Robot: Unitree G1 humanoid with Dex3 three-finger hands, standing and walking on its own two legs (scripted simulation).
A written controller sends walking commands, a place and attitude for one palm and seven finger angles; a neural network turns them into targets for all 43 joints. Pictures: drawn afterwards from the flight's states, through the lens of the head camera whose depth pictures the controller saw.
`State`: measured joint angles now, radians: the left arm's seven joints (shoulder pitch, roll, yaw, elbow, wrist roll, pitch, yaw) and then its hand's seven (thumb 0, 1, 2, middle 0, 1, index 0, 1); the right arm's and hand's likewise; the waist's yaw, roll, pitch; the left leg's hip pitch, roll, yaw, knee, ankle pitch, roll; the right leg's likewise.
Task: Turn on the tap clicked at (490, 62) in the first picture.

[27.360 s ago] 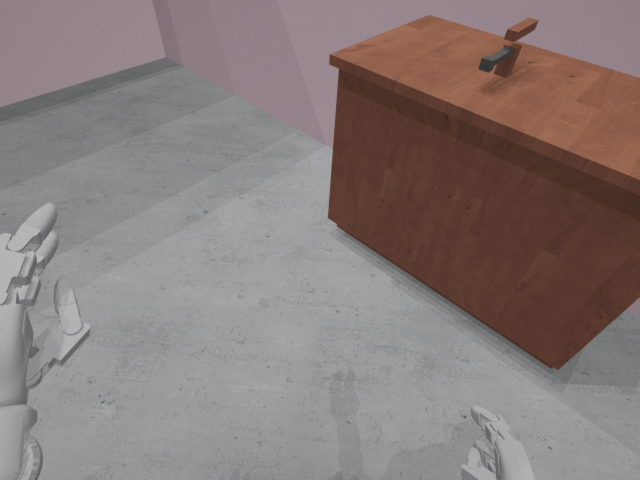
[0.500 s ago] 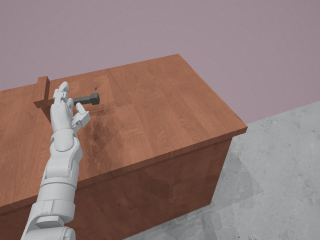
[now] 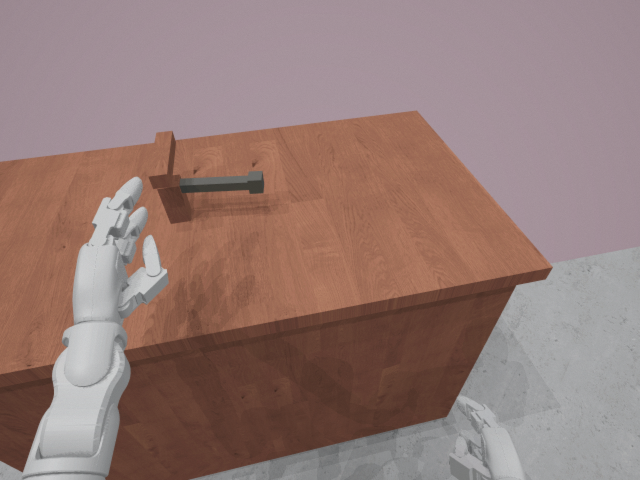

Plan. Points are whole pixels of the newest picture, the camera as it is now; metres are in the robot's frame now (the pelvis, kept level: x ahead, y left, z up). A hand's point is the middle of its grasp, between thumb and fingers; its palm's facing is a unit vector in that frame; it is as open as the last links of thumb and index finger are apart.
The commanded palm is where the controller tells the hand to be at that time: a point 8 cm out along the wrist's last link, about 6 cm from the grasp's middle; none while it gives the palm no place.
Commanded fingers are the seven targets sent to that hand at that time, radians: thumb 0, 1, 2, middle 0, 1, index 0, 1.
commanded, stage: draw the hand back beside the body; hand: left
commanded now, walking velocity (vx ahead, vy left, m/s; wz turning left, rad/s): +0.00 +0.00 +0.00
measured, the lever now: (256, 182) +0.56 +0.18 +0.08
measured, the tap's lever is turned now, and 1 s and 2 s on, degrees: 81 81 81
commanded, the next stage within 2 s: step back with the hand held close in 0.66 s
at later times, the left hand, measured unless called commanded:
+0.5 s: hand (91, 327) +0.21 +0.26 +0.15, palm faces +0.44 -0.82 -0.37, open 7.4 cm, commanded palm +0.17 +0.29 +0.16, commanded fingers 0.00 0.90 0.90 -0.20 -0.30 -0.20 -0.30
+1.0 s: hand (111, 322) +0.22 +0.24 +0.15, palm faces +0.37 -0.82 -0.44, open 7.4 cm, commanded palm +0.16 +0.28 +0.17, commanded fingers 0.00 0.90 0.90 -0.20 -0.30 -0.20 -0.30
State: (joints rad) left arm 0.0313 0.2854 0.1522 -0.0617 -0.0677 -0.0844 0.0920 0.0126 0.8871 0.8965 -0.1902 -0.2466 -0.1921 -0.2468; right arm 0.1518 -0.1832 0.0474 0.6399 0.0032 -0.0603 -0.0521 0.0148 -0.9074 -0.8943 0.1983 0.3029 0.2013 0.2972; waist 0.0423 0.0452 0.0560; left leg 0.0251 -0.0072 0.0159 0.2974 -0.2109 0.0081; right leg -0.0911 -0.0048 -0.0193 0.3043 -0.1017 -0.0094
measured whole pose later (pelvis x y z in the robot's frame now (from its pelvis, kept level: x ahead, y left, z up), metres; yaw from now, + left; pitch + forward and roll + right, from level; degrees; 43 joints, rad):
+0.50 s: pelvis +0.02 +0.00 +0.00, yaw +1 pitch -6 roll -1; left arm 0.41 0.32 0.28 -0.36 -0.05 -0.10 0.10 0.01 0.89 0.90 -0.21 -0.30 -0.21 -0.30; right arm 0.17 -0.23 0.00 0.65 -0.02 -0.11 -0.04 0.02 -0.91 -0.89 0.20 0.30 0.20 0.30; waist 0.08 0.07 0.06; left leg 0.03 0.00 -0.01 0.33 -0.25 0.01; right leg -0.07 0.00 -0.04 0.31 -0.14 -0.01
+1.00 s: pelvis +0.00 +0.00 +0.00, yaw +0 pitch -1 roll +0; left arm 0.43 0.34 0.32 -0.39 -0.05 -0.15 0.12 0.01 0.89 0.90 -0.21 -0.30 -0.21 -0.30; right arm 0.16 -0.24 0.01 0.58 0.00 -0.05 -0.06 0.02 -0.91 -0.89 0.20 0.30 0.20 0.30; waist 0.02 0.07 0.06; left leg -0.14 0.01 0.01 0.40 -0.25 0.01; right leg -0.23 0.01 -0.02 0.35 -0.11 -0.01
